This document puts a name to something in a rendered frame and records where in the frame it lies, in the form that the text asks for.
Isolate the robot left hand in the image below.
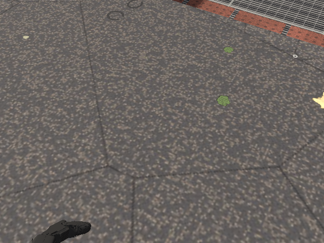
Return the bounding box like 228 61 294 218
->
32 220 91 243

